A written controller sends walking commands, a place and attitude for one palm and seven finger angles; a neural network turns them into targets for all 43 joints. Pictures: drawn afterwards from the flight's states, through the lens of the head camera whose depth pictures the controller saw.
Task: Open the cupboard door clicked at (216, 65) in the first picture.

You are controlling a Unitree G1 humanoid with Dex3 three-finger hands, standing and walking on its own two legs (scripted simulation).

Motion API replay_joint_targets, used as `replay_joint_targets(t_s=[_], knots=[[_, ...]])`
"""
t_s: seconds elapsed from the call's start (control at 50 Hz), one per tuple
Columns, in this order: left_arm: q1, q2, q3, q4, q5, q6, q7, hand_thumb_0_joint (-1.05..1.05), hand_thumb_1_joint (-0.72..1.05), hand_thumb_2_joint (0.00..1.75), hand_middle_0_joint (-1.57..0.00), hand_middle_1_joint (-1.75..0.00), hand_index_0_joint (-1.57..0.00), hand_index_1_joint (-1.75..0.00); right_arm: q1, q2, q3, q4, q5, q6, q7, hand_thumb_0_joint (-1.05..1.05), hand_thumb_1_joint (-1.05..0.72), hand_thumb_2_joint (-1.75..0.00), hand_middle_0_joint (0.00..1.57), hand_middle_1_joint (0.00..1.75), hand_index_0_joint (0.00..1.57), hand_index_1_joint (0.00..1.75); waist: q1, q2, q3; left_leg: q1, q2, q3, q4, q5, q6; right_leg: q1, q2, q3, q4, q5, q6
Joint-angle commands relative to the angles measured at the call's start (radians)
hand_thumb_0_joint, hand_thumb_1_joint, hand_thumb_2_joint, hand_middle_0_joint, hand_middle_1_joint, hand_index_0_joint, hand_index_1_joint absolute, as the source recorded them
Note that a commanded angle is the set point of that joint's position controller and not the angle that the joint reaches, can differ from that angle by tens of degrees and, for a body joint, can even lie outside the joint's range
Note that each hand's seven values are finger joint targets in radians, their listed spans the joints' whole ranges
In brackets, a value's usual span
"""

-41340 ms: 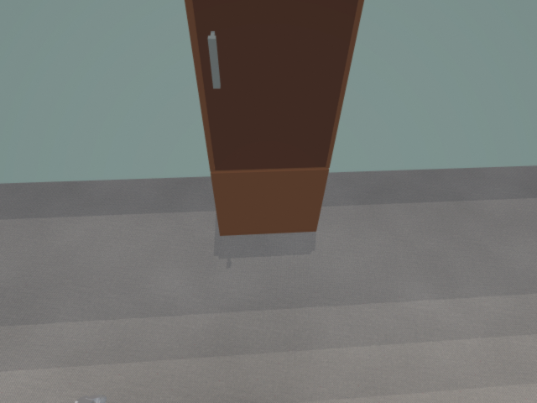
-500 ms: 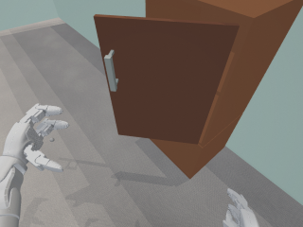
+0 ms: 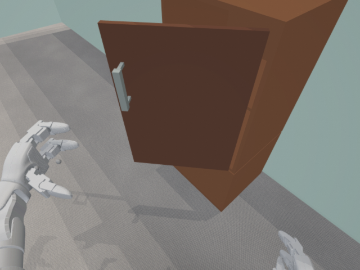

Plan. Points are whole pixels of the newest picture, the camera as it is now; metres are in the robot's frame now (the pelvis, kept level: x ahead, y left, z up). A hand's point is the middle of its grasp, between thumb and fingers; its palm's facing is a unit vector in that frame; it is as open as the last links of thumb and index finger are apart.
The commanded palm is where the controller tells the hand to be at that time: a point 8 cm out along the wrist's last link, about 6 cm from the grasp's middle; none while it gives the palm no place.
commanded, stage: raise the hand with hooked fingers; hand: left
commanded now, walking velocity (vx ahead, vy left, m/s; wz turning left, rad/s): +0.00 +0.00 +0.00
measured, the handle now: (123, 87) +0.58 +0.22 +0.10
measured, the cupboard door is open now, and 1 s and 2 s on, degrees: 42 42 42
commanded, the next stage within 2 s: move the hooked fingers beside the handle in 0.10 s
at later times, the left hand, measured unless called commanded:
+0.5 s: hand (65, 144) +0.33 +0.28 +0.12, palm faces +0.00 -1.00 +0.00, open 14.0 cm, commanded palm +0.31 +0.32 +0.12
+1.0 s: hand (81, 122) +0.40 +0.27 +0.11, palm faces -0.03 -1.00 +0.01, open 14.0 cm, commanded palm +0.38 +0.32 +0.11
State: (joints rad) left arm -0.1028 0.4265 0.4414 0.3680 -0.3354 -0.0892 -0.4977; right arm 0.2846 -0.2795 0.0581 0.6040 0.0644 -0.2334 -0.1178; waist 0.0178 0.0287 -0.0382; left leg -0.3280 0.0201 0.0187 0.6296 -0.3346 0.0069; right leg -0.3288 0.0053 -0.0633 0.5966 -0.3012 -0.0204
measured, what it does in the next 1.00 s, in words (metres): stands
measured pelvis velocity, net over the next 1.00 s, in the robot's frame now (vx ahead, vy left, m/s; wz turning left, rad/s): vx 0.00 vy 0.02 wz -0.02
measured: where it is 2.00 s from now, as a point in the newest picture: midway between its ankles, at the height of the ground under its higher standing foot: outside the picture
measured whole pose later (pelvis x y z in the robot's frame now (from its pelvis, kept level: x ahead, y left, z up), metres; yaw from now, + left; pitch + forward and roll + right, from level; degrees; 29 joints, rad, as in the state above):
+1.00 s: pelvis +0.00 +0.02 -0.01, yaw -1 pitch +8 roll -1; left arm -0.56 0.53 0.43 0.87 -0.24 -0.18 -0.49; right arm 0.36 -0.29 0.05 0.63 0.06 -0.12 -0.09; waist -0.05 0.01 -0.06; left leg -0.47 0.01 0.04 0.69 -0.36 0.03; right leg -0.47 0.00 -0.04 0.64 -0.31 0.00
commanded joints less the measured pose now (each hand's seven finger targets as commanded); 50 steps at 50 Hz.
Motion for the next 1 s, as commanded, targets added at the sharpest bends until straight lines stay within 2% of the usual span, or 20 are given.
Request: replay_joint_targets(t_s=[0.0,0.04,0.14,0.2,0.26,0.32,0.36,0.38,0.46,0.52,0.54,0.58,0.62,0.64,0.72,0.74,0.8,0.84,0.9,0.98], knots=[[-0.281,0.291,0.088,-0.211,-0.027,-0.065,-0.005,0.0,-0.5,0.3,-0.3,-1.2,-0.3,-1.2,-0.087,-0.126,-0.054,-0.147,0.001,-0.058,-0.013,0.0,-0.9,-0.9,0.2,0.3,0.2,0.3,0.002,0.087,-0.182,0.079,-0.026,-0.025,-0.09,0.213,0.023,0.061,-0.001,0.037,-0.084,0.212,-0.001],[-0.273,0.295,0.089,-0.192,-0.031,-0.057,-0.008,0.0,-0.5,0.3,-0.3,-1.2,-0.3,-1.2,-0.083,-0.129,-0.053,-0.145,-0.001,-0.055,-0.013,0.0,-0.9,-0.9,0.2,0.3,0.2,0.3,0.0,0.022,-0.167,0.065,-0.023,-0.025,-0.086,0.208,0.025,0.063,0.001,0.038,-0.088,0.21,0.001],[-0.272,0.301,0.101,-0.188,-0.041,-0.06,-0.019,0.0,-0.5,0.3,-0.3,-1.2,-0.3,-1.2,-0.087,-0.13,-0.053,-0.148,-0.002,-0.056,-0.01,0.0,-0.9,-0.9,0.2,0.3,0.2,0.3,0.008,0.013,-0.198,0.064,-0.025,-0.023,-0.077,0.236,0.025,0.085,-0.001,0.041,-0.075,0.252,0.002],[-0.311,0.27,0.067,-0.168,-0.036,-0.058,-0.022,0.0,-0.5,0.3,-0.3,-1.2,-0.3,-1.2,-0.089,-0.128,-0.052,-0.142,0.002,-0.053,-0.012,0.0,-0.9,-0.9,0.2,0.3,0.2,0.3,-0.009,0.03,-0.175,0.058,-0.026,-0.019,-0.074,0.222,0.023,0.05,-0.001,0.039,-0.075,0.245,0.005],[-0.406,0.325,0.089,-0.101,-0.026,-0.061,-0.021,0.0,-0.5,0.3,-0.3,-1.2,-0.3,-1.2,-0.076,-0.137,-0.054,-0.125,0.003,-0.043,-0.02,0.0,-0.9,-0.9,0.2,0.3,0.2,0.3,-0.025,0.008,-0.149,0.03,-0.026,-0.018,-0.068,0.185,0.025,0.029,-0.005,0.053,-0.086,0.199,0.007],[-0.529,0.32,0.051,-0.067,-0.006,-0.08,-0.023,0.0,-0.5,0.3,-0.3,-1.2,-0.3,-1.2,-0.068,-0.135,-0.053,-0.116,0.005,-0.039,-0.027,0.0,-0.9,-0.9,0.2,0.3,0.2,0.3,-0.043,0.073,-0.183,0.048,-0.027,-0.024,-0.066,0.16,0.022,0.004,-0.007,0.051,-0.08,0.157,0.003],[-0.553,0.361,0.077,-0.035,-0.002,-0.093,-0.023,0.0,-0.5,0.3,-0.3,-1.2,-0.3,-1.2,-0.057,-0.141,-0.053,-0.114,0.002,-0.034,-0.026,0.0,-0.9,-0.9,0.2,0.3,0.2,0.3,-0.034,0.059,-0.211,0.044,-0.025,-0.03,-0.063,0.175,0.022,0.022,-0.005,0.051,-0.072,0.169,-0.002],[-0.569,0.325,0.042,-0.022,0.002,-0.097,-0.027,0.0,-0.5,0.3,-0.3,-1.2,-0.3,-1.2,-0.056,-0.139,-0.05,-0.116,0.001,-0.034,-0.024,0.0,-0.9,-0.9,0.2,0.3,0.2,0.3,-0.037,0.081,-0.23,0.054,-0.028,-0.03,-0.06,0.191,0.022,0.022,-0.005,0.049,-0.062,0.19,-0.004],[-0.586,0.357,0.06,0.1,0.007,-0.096,-0.032,0.0,-0.5,0.3,-0.3,-1.2,-0.3,-1.2,-0.027,-0.152,-0.054,-0.107,0.002,-0.017,-0.018,0.0,-0.9,-0.9,0.2,0.3,0.2,0.3,-0.035,0.017,-0.226,0.017,-0.024,-0.033,-0.054,0.205,0.021,0.019,-0.003,0.042,-0.05,0.213,-0.005],[-0.591,0.364,0.062,0.105,0.02,-0.102,-0.028,0.0,-0.5,0.3,-0.3,-1.2,-0.3,-1.2,-0.014,-0.154,-0.059,-0.119,-0.001,-0.008,-0.006,0.0,-0.9,-0.9,0.2,0.3,0.2,0.3,-0.022,0.076,-0.274,0.031,-0.027,-0.033,-0.05,0.238,0.018,0.019,-0.003,0.038,-0.032,0.239,-0.01],[-0.587,0.384,0.079,0.116,0.018,-0.103,-0.023,0.0,-0.5,0.3,-0.3,-1.2,-0.3,-1.2,-0.01,-0.157,-0.058,-0.124,-0.002,-0.001,-0.001,0.0,-0.9,-0.9,0.2,0.3,0.2,0.3,-0.013,0.054,-0.264,0.02,-0.024,-0.036,-0.048,0.256,0.016,0.031,0.001,0.034,-0.026,0.251,-0.015],[-0.626,0.362,0.06,0.128,0.022,-0.108,-0.016,0.0,-0.5,0.3,-0.3,-1.2,-0.3,-1.2,0.002,-0.156,-0.062,-0.121,-0.001,0.007,0.003,0.0,-0.9,-0.9,0.2,0.3,0.2,0.3,-0.03,0.039,-0.263,0.017,-0.021,-0.033,-0.048,0.255,0.018,0.012,0.003,0.035,-0.027,0.26,-0.009],[-0.634,0.394,0.089,0.169,0.027,-0.112,-0.008,0.0,-0.5,0.3,-0.3,-1.2,-0.3,-1.2,0.019,-0.164,-0.065,-0.116,-0.003,0.017,0.006,0.0,-0.9,-0.9,0.2,0.3,0.2,0.3,-0.032,0.017,-0.261,-0.005,-0.02,-0.033,-0.048,0.239,0.018,0.006,0.004,0.035,-0.026,0.246,-0.007],[-0.646,0.414,0.1,0.164,0.027,-0.121,-0.009,0.0,-0.5,0.3,-0.3,-1.2,-0.3,-1.2,0.023,-0.167,-0.065,-0.119,-0.004,0.023,0.007,0.0,-0.9,-0.9,0.2,0.3,0.2,0.3,-0.024,0.031,-0.269,-0.002,-0.021,-0.031,-0.044,0.254,0.017,0.017,0.007,0.037,-0.018,0.256,-0.012],[-0.743,0.362,0.036,0.159,0.046,-0.14,-0.003,0.0,-0.5,0.3,-0.3,-1.2,-0.3,-1.2,0.045,-0.161,-0.068,-0.11,-0.005,0.034,0.009,0.0,-0.9,-0.9,0.2,0.3,0.2,0.3,-0.051,0.098,-0.286,0.043,-0.016,-0.041,-0.043,0.276,0.013,-0.034,0.01,0.029,-0.016,0.248,-0.013],[-0.748,0.377,0.048,0.166,0.043,-0.145,-0.001,0.0,-0.5,0.3,-0.3,-1.2,-0.3,-1.2,0.054,-0.166,-0.07,-0.111,-0.007,0.038,0.009,0.0,-0.9,-0.9,0.2,0.3,0.2,0.3,-0.048,0.053,-0.293,0.044,-0.013,-0.046,-0.04,0.291,0.013,-0.024,0.015,0.026,-0.012,0.258,-0.015],[-0.762,0.38,0.05,0.199,0.051,-0.149,0.001,0.0,-0.5,0.3,-0.3,-1.2,-0.3,-1.2,0.07,-0.167,-0.072,-0.099,-0.009,0.051,0.011,0.0,-0.9,-0.9,0.2,0.3,0.2,0.3,-0.055,0.077,-0.319,0.048,-0.013,-0.041,-0.034,0.311,0.013,-0.027,0.013,0.031,-0.01,0.279,-0.012],[-0.783,0.391,0.055,0.23,0.05,-0.152,0.001,0.0,-0.5,0.3,-0.3,-1.2,-0.3,-1.2,0.08,-0.172,-0.073,-0.094,-0.01,0.061,0.012,0.0,-0.9,-0.9,0.2,0.3,0.2,0.3,-0.057,0.042,-0.308,0.037,-0.012,-0.043,-0.029,0.32,0.013,-0.027,0.016,0.028,-0.007,0.285,-0.014],[-0.838,0.386,0.035,0.273,0.067,-0.155,0.006,0.0,-0.5,0.3,-0.3,-1.2,-0.3,-1.2,0.088,-0.172,-0.073,-0.086,-0.009,0.075,0.014,0.0,-0.9,-0.9,0.2,0.3,0.2,0.3,-0.072,0.064,-0.289,0.025,-0.01,-0.044,-0.031,0.279,0.012,-0.067,0.015,0.026,-0.01,0.247,-0.01],[-0.878,0.395,0.034,0.311,0.076,-0.173,0.011,0.0,-0.5,0.3,-0.3,-1.2,-0.3,-1.2,0.106,-0.174,-0.074,-0.083,-0.013,0.092,0.02,0.0,-0.9,-0.9,0.2,0.3,0.2,0.3,-0.073,0.072,-0.331,0.035,-0.009,-0.044,-0.017,0.329,0.01,-0.059,0.016,0.028,0.003,0.286,-0.012]])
